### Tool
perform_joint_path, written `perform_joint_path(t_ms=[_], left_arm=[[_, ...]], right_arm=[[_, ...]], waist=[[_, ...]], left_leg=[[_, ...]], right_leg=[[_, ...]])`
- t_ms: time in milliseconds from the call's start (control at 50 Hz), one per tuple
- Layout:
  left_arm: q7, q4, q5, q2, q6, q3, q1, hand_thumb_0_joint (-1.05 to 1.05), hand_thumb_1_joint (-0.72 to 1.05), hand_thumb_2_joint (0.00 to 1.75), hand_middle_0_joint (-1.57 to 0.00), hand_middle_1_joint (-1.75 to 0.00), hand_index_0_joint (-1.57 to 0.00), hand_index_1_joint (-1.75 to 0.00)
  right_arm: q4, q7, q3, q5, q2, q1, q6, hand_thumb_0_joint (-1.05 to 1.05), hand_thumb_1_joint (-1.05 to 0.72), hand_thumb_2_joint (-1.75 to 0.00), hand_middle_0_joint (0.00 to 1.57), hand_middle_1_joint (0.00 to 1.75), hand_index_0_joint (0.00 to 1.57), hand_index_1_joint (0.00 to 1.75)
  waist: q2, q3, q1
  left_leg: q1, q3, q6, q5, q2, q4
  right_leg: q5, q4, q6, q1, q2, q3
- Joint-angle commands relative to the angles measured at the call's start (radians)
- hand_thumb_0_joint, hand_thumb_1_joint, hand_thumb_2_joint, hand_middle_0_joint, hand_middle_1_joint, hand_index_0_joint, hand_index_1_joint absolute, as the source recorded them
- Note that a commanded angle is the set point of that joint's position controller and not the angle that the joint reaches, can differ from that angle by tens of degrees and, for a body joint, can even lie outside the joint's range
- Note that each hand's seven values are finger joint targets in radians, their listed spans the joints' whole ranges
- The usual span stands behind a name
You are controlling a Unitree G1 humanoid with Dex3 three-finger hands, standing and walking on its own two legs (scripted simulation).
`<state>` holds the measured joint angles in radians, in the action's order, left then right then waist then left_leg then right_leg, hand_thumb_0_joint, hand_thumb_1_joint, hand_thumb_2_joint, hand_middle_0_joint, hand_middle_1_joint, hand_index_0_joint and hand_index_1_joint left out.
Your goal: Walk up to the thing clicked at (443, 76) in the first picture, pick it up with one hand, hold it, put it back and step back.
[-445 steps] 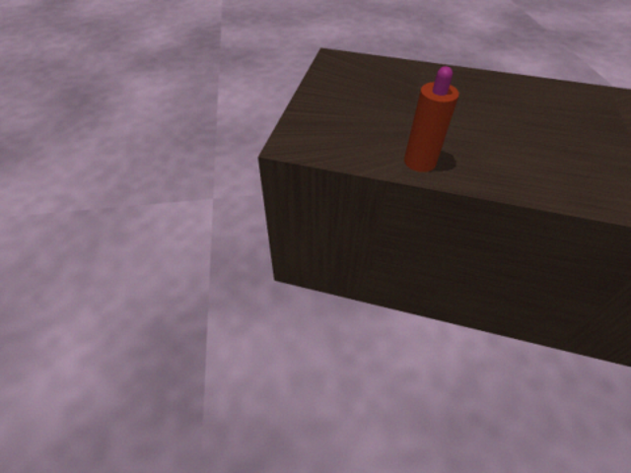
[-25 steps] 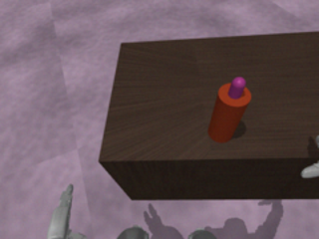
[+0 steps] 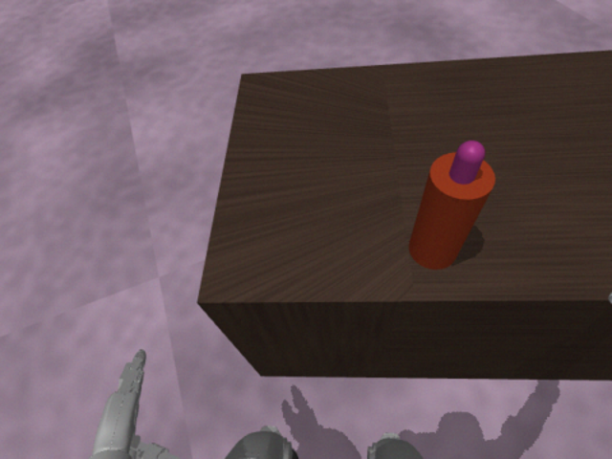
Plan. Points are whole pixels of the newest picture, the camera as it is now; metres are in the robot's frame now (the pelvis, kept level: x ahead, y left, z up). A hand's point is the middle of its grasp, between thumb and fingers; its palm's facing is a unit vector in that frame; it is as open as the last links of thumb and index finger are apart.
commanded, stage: go down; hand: right
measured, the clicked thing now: (449, 206) +0.46 -0.17 +0.00
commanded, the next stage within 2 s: approach in 0.34 s
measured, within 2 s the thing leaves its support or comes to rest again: neither
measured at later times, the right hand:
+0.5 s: hand out of the picture +0.39 -0.37 +0.06, palm faces +0.25 +0.97 -0.02, open 17.5 cm
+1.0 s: hand (502, 251) +0.42 -0.26 -0.07, palm faces +0.12 +0.99 +0.07, open 17.7 cm
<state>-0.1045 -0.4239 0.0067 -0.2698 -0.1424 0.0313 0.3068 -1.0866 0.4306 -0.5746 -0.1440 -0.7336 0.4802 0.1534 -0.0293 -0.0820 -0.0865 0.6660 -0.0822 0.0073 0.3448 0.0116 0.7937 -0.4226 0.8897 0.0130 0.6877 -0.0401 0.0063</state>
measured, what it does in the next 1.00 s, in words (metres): lowers itself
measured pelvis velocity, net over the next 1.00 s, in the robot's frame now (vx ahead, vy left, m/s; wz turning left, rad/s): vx -0.03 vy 0.00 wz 0.03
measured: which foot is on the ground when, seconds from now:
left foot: down 0.00-1.00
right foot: down 0.00-1.00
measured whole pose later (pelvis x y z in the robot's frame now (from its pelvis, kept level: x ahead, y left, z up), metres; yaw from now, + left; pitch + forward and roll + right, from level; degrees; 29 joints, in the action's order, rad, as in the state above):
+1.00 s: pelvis -0.03 +0.00 -0.06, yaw +2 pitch +22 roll +4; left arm -0.03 -0.17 -0.06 -0.26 -0.17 -0.03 0.34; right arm -1.14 0.36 -0.58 -0.14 -0.58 0.62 0.53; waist -0.08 -0.10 -0.21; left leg 1.06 -0.07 0.01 0.43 0.01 1.11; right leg -0.51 1.21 0.02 1.08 -0.05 0.01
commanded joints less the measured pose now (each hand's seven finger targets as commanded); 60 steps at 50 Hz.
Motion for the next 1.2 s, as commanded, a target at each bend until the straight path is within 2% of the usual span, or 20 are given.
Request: perform_joint_path(t_ms=[0,20,80,200,240,380,460,520,580,640,720,760,820,880,960,1020,1080,1120,1140,1180], left_arm=[[-0.016,0.158,-0.001,-0.192,-0.053,-0.096,0.009,0.00,-0.53,0.03,-0.05,-0.05,-0.06,-0.04],[-0.014,0.140,0.001,-0.167,-0.053,-0.069,0.018,0.00,-0.52,0.03,-0.05,-0.05,-0.06,-0.04],[-0.020,0.135,-0.001,-0.210,-0.052,-0.108,0.005,0.00,-0.53,0.03,-0.05,-0.05,-0.06,-0.04],[-0.014,0.136,0.000,-0.153,-0.044,-0.055,-0.007,0.00,-0.53,0.03,-0.05,-0.05,-0.06,-0.04],[-0.015,0.144,-0.001,-0.184,-0.049,-0.088,-0.019,0.00,-0.53,0.03,-0.05,-0.05,-0.06,-0.04],[-0.022,0.155,-0.002,-0.200,-0.048,-0.091,0.002,0.00,-0.54,0.04,-0.05,-0.05,-0.05,-0.05],[-0.018,0.152,-0.001,-0.167,-0.047,-0.056,0.005,0.00,-0.56,0.05,-0.06,-0.05,-0.04,-0.06],[-0.008,0.120,-0.002,-0.125,-0.051,-0.032,-0.012,0.00,-0.56,0.06,-0.05,-0.05,-0.04,-0.07],[-0.007,0.144,-0.009,-0.180,-0.061,-0.089,-0.034,0.00,-0.57,0.06,-0.06,-0.05,-0.04,-0.07],[0.009,0.165,-0.012,-0.143,-0.075,-0.066,-0.029,0.00,-0.57,0.06,-0.06,-0.05,-0.04,-0.07],[0.018,0.242,-0.023,-0.156,-0.078,-0.100,0.051,0.00,-0.57,0.06,-0.06,-0.06,-0.04,-0.07],[0.029,0.247,-0.030,-0.158,-0.075,-0.113,0.074,0.00,-0.56,0.05,-0.06,-0.06,-0.05,-0.07],[0.039,0.330,-0.044,-0.188,-0.079,-0.168,0.080,0.00,-0.54,0.04,-0.06,-0.06,-0.06,-0.06],[0.059,0.365,-0.057,-0.147,-0.077,-0.142,0.079,0.00,-0.54,0.03,-0.05,-0.06,-0.06,-0.06],[0.057,0.484,-0.078,-0.176,-0.086,-0.178,0.030,0.00,-0.55,0.04,-0.06,-0.06,-0.06,-0.06],[0.066,0.502,-0.088,-0.161,-0.076,-0.162,0.021,0.00,-0.55,0.04,-0.06,-0.05,-0.05,-0.06],[0.061,0.551,-0.093,-0.257,-0.053,-0.251,0.063,0.00,-0.55,0.04,-0.05,-0.05,-0.06,-0.05],[0.072,0.484,-0.093,-0.240,-0.025,-0.255,0.142,0.00,-0.54,0.04,-0.05,-0.05,-0.06,-0.05],[0.084,0.490,-0.090,-0.190,-0.017,-0.213,0.156,0.00,-0.55,0.04,-0.05,-0.05,-0.06,-0.05],[0.096,0.525,-0.080,-0.149,-0.007,-0.183,0.115,0.00,-0.55,0.03,-0.05,-0.05,-0.06,-0.05]], right_arm=[[0.197,0.014,-0.063,-0.023,-0.402,0.333,0.070,0.00,0.58,-0.04,0.06,0.06,0.06,0.06],[0.119,0.023,-0.049,-0.031,-0.357,0.268,0.063,0.00,0.58,-0.04,0.06,0.05,0.07,0.05],[0.169,0.016,-0.068,-0.025,-0.420,0.338,0.078,0.00,0.57,-0.04,0.06,0.06,0.07,0.06],[0.162,0.020,-0.080,-0.020,-0.438,0.354,0.085,0.00,0.56,-0.04,0.07,0.06,0.07,0.06],[0.136,0.027,-0.068,-0.028,-0.415,0.331,0.083,0.00,0.55,-0.03,0.08,0.05,0.08,0.05],[0.157,0.044,-0.093,-0.031,-0.461,0.370,0.094,0.00,0.54,-0.04,0.08,0.06,0.08,0.06],[0.205,0.055,-0.081,-0.045,-0.424,0.366,0.103,0.00,0.61,0.00,0.07,0.04,0.07,0.04],[0.112,0.063,-0.028,-0.064,-0.284,0.284,0.116,0.00,0.61,0.00,0.07,0.04,0.07,0.04],[0.178,0.061,-0.022,-0.079,-0.269,0.361,0.178,0.00,0.61,0.00,0.06,0.04,0.07,0.04],[0.112,0.070,0.010,-0.102,-0.158,0.319,0.245,0.00,0.61,-0.01,0.06,0.04,0.07,0.04],[0.145,0.064,-0.005,-0.105,-0.153,0.346,0.320,0.00,0.61,-0.03,0.05,0.05,0.06,0.05],[0.093,0.048,-0.006,-0.100,-0.134,0.348,0.348,0.00,0.61,-0.02,0.05,0.05,0.06,0.05],[0.158,-0.001,-0.036,-0.066,-0.190,0.426,0.399,0.00,0.61,-0.04,0.04,0.05,0.05,0.05],[0.140,-0.052,-0.028,-0.035,-0.172,0.477,0.438,0.00,0.61,-0.03,0.04,0.05,0.05,0.05],[0.252,-0.118,-0.049,0.010,-0.217,0.615,0.493,0.00,0.60,-0.02,0.06,0.04,0.06,0.04],[0.122,-0.154,0.023,0.022,-0.066,0.570,0.490,0.00,0.61,-0.01,0.06,0.04,0.06,0.04],[0.286,-0.207,-0.039,0.055,-0.206,0.629,0.481,0.00,0.61,-0.01,0.06,0.04,0.05,0.04],[0.214,-0.229,-0.001,0.060,-0.091,0.527,0.452,0.00,0.61,-0.01,0.05,0.04,0.05,0.04],[0.098,-0.234,0.039,0.062,0.012,0.425,0.434,0.00,0.61,-0.01,0.05,0.04,0.05,0.04],[0.117,-0.253,0.026,0.055,0.035,0.415,0.427,0.00,0.61,-0.01,0.06,0.04,0.06,0.04]], waist=[[0.211,-0.394,0.002],[0.172,-0.347,0.007],[0.208,-0.343,0.007],[0.224,-0.342,0.020],[0.202,-0.314,0.009],[0.216,-0.405,0.005],[0.243,-0.424,0.018],[0.185,-0.318,0.000],[0.188,-0.339,-0.026],[0.112,-0.328,-0.055],[0.127,-0.418,-0.085],[0.109,-0.333,-0.089],[0.191,-0.410,-0.086],[0.242,-0.402,-0.077],[0.325,-0.621,-0.083],[0.321,-0.609,-0.096],[0.421,-0.759,-0.067],[0.397,-0.639,-0.073],[0.333,-0.556,-0.083],[0.269,-0.512,-0.081]], left_leg=[[-0.135,0.040,-0.033,-0.231,-0.022,-0.067],[-0.121,0.031,-0.031,-0.224,-0.027,-0.068],[-0.094,0.031,-0.035,-0.178,-0.028,-0.070],[-0.113,0.041,-0.037,-0.188,-0.025,-0.065],[-0.103,0.041,-0.035,-0.173,-0.025,-0.070],[-0.127,0.040,-0.032,-0.241,-0.024,-0.054],[-0.128,0.031,-0.033,-0.259,-0.029,-0.053],[-0.074,0.032,-0.032,-0.234,-0.031,-0.048],[-0.022,0.039,-0.032,-0.204,-0.028,-0.026],[0.028,0.039,-0.025,-0.204,-0.028,0.014],[0.050,0.051,-0.017,-0.256,-0.023,0.073],[0.117,0.051,-0.019,-0.207,-0.024,0.106],[0.170,0.057,-0.025,-0.143,-0.024,0.148],[0.254,0.048,-0.032,-0.065,-0.033,0.194],[0.253,0.048,-0.038,-0.055,-0.037,0.243],[0.267,0.036,-0.039,-0.061,-0.045,0.260],[0.250,0.032,-0.044,-0.095,-0.053,0.275],[0.303,0.016,-0.043,-0.061,-0.061,0.269],[0.310,0.009,-0.042,-0.063,-0.063,0.264],[0.290,0.013,-0.041,-0.074,-0.060,0.261]], right_leg=[[0.370,-0.119,-0.010,-0.253,0.015,0.041],[0.369,-0.123,-0.011,-0.234,0.012,0.043],[0.314,-0.136,-0.013,-0.238,0.008,0.048],[0.311,-0.128,-0.011,-0.202,0.015,0.039],[0.274,-0.130,-0.008,-0.185,0.015,0.039],[0.379,-0.105,-0.010,-0.227,0.016,0.044],[0.462,-0.104,-0.017,-0.273,0.011,0.050],[0.412,-0.099,-0.011,-0.202,0.014,0.046],[0.369,-0.083,-0.011,-0.201,0.007,0.049],[0.371,-0.036,-0.004,-0.158,0.010,0.053],[0.422,0.036,0.001,-0.155,0.019,0.049],[0.347,0.062,-0.001,-0.049,0.022,0.050],[0.265,0.089,-0.007,-0.050,0.021,0.047],[0.193,0.117,-0.021,0.006,0.014,0.055],[0.174,0.159,-0.028,-0.041,0.000,0.070],[0.208,0.185,-0.031,-0.006,-0.002,0.078],[0.307,0.187,-0.047,-0.114,-0.010,0.081],[0.331,0.162,-0.058,-0.115,-0.029,0.113],[0.336,0.162,-0.055,-0.061,-0.029,0.114],[0.292,0.168,-0.042,0.029,-0.019,0.095]])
